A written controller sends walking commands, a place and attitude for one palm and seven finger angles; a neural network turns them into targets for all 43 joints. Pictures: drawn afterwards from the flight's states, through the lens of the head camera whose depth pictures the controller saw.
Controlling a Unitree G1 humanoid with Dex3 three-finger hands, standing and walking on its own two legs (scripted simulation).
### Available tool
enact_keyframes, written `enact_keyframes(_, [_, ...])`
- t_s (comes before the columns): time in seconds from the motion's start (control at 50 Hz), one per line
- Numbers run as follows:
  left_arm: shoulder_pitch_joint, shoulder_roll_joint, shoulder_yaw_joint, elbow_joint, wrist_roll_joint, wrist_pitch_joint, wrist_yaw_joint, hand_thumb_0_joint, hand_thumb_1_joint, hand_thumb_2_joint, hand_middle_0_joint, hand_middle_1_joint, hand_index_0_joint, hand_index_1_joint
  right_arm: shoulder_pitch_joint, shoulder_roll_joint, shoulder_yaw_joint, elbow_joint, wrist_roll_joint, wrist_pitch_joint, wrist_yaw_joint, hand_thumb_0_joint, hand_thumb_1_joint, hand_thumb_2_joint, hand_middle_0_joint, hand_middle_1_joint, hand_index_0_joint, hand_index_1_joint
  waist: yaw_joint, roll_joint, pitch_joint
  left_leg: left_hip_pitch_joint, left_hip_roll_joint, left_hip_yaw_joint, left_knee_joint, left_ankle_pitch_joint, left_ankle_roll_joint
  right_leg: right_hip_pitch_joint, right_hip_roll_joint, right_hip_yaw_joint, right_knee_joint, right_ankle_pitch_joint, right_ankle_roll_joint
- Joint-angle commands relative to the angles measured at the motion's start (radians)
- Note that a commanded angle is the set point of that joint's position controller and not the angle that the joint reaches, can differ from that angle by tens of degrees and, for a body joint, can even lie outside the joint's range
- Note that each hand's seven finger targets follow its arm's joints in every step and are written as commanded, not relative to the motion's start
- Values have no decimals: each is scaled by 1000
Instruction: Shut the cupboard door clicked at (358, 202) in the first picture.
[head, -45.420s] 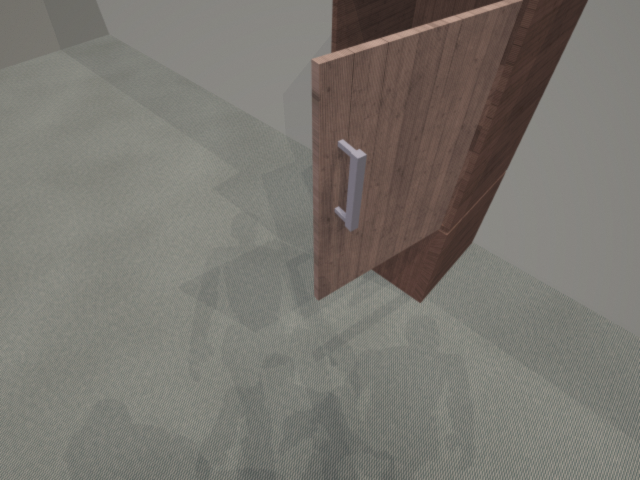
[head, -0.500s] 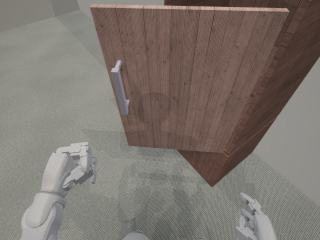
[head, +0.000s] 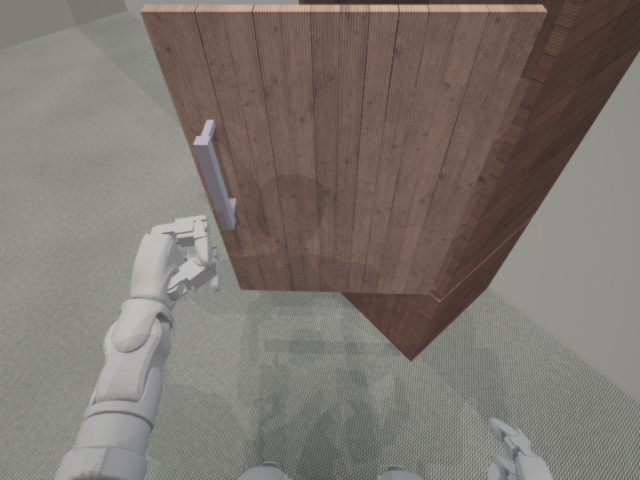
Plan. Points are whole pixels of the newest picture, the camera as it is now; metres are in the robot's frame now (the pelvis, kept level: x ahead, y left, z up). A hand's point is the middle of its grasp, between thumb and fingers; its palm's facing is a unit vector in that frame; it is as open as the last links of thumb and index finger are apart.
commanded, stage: bring the fist close to the handle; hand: left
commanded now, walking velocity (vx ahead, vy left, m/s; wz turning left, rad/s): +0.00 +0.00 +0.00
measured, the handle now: (219, 178) +0.51 +0.18 +0.07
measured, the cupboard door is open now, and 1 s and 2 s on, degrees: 47 47 30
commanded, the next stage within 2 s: push the door shut along its arc in 0.74 s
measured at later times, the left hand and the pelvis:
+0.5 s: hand (235, 209) +0.44 +0.14 +0.08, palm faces -0.01 -1.00 -0.01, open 3.1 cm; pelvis +0.00 +0.00 -0.01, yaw -2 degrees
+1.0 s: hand (231, 213) +0.43 +0.14 +0.08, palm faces -0.03 -1.00 -0.03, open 3.1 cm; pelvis -0.01 +0.01 -0.01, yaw -1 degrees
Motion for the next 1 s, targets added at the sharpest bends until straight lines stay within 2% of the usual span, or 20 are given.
enact_keyframes(0.0, [-391,145,65,-135,-11,-74,21,0,900,900,-1300,-1500,-1300,-1500,-15,-116,-53,-124,3,-35,-5,0,-900,-900,200,300,200,300,-16,-46,-306,94,-23,9,-128,203,30,177,23,14,-119,266,-12])
enact_keyframes(0.06, [-460,197,111,-53,-3,-74,29,0,900,900,-1300,-1500,-1300,-1500,-3,-121,-53,-113,0,-16,-5,0,-900,-900,200,300,200,300,-10,-48,-314,72,-24,13,-125,202,31,192,23,25,-120,271,-12])
enact_keyframes(0.14, [-583,171,90,53,2,-87,28,0,900,900,-1300,-1500,-1300,-1500,11,-119,-54,-101,1,0,-1,0,-900,-900,200,300,200,300,-32,-60,-315,57,-23,15,-117,184,31,166,24,25,-120,262,-10])
enact_keyframes(0.18, [-658,197,106,108,5,-98,26,0,900,900,-1300,-1500,-1300,-1500,21,-122,-56,-90,1,6,-2,0,-900,-900,200,300,200,300,-44,-56,-316,41,-22,16,-107,175,32,156,23,32,-120,257,-8])
enact_keyframes(0.26, [-768,176,89,187,22,-126,26,0,900,900,-1300,-1500,-1300,-1500,62,-125,-65,-72,-6,13,6,0,-900,-900,200,300,200,300,-54,-12,-383,69,-21,8,-86,220,30,125,30,21,-88,302,-15])
enact_keyframes(0.32, [-827,189,105,261,29,-136,33,0,900,900,-1300,-1500,-1300,-1500,84,-127,-70,-57,-7,23,12,0,-900,-900,200,300,200,300,-66,-33,-401,54,-19,10,-69,238,30,117,30,24,-78,329,-12])
enact_keyframes(0.36, [-763,248,174,299,31,-138,38,0,900,900,-1300,-1500,-1300,-1500,102,-138,-73,-64,-14,33,17,0,-900,-900,200,300,200,300,-32,-56,-427,31,-23,14,-76,248,31,162,33,26,-76,342,-14])
enact_keyframes(0.4, [-729,222,160,277,33,-144,32,0,900,900,-1300,-1500,-1300,-1500,101,-129,-72,-82,-12,43,24,0,-900,-900,200,300,200,300,-20,-47,-448,39,-25,23,-83,282,31,189,32,25,-69,385,-16])
enact_keyframes(0.46, [-685,264,194,257,31,-149,29,0,900,900,-1300,-1500,-1300,-1500,110,-135,-78,-91,-11,56,25,0,-900,-900,200,300,200,300,-17,-79,-435,26,-22,28,-88,284,34,211,37,28,-78,394,-14])
enact_keyframes(0.48, [-700,223,157,240,29,-149,26,0,900,900,-1300,-1500,-1300,-1500,102,-129,-74,-97,-8,59,26,0,-900,-900,200,300,200,300,-30,-68,-406,25,-22,33,-97,259,35,192,36,27,-90,371,-10])
enact_keyframes(0.54, [-785,202,126,211,32,-164,32,0,900,900,-1300,-1500,-1300,-1500,100,-129,-80,-85,-5,60,21,0,-900,-900,200,300,200,300,-55,-45,-375,48,-17,26,-104,201,34,136,41,23,-105,293,-11])
enact_keyframes(0.56, [-805,204,124,184,33,-172,37,0,900,900,-1300,-1500,-1300,-1500,103,-132,-79,-86,-7,57,19,0,-900,-900,200,300,200,300,-52,-8,-388,72,-19,23,-103,211,34,129,42,20,-101,294,-15])
enact_keyframes(0.62, [-809,179,109,188,30,-186,46,0,900,900,-1300,-1500,-1300,-1500,101,-128,-81,-73,-8,51,20,0,-900,-900,200,300,200,300,-59,-31,-410,87,-16,19,-103,195,33,126,42,18,-104,276,-12])
enact_keyframes(0.66, [-785,197,118,191,37,-188,50,0,900,900,-1300,-1500,-1300,-1500,105,-134,-80,-69,-11,51,20,0,-900,-900,200,300,200,300,-50,1,-416,102,-17,14,-106,215,30,123,45,12,-95,286,-18])
enact_keyframes(0.74, [-794,166,93,245,42,-171,51,0,900,900,-1300,-1500,-1300,-1500,91,-130,-76,-69,-7,55,24,0,-900,-900,200,300,200,300,-62,-27,-345,72,-16,16,-119,160,31,93,43,9,-116,232,-14])
enact_keyframes(0.76, [-786,206,127,252,44,-170,56,0,900,900,-1300,-1500,-1300,-1500,97,-138,-79,-69,-8,57,21,0,-900,-900,200,300,200,300,-54,-39,-360,78,-16,10,-118,169,31,100,46,8,-112,235,-17])
enact_keyframes(0.8, [-770,201,137,246,35,-169,58,0,900,900,-1300,-1500,-1300,-1500,86,-132,-74,-80,-8,58,23,0,-900,-900,200,300,200,300,-44,-42,-377,72,-19,16,-119,178,31,127,43,12,-111,252,-16])
enact_keyframes(0.9, [-880,228,117,294,54,-184,36,0,900,900,-1300,-1500,-1300,-1500,88,-135,-70,-67,-8,64,18,0,-900,-900,200,300,200,300,-78,-52,-339,47,-16,10,-109,145,34,94,40,17,-107,231,-12])
enact_keyframes(0.96, [-936,284,154,315,48,-198,7,0,900,900,-1300,-1500,-1300,-1500,92,-143,-72,-65,-9,64,12,0,-900,-900,200,300,200,300,-72,-7,-395,59,-21,10,-92,158,34,104,40,29,-96,245,-17])
enact_keyframes(0.98, [-945,272,140,331,45,-199,-6,0,900,900,-1300,-1500,-1300,-1500,93,-140,-69,-62,-7,65,13,0,-900,-900,200,300,200,300,-76,-8,-414,67,-20,4,-89,175,31,101,38,25,-85,261,-18])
